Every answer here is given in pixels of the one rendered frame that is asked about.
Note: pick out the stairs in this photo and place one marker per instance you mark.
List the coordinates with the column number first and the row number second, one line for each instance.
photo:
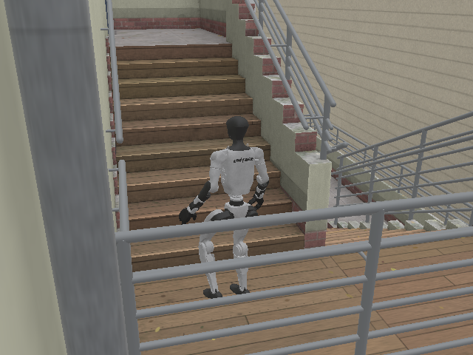
column 335, row 236
column 175, row 101

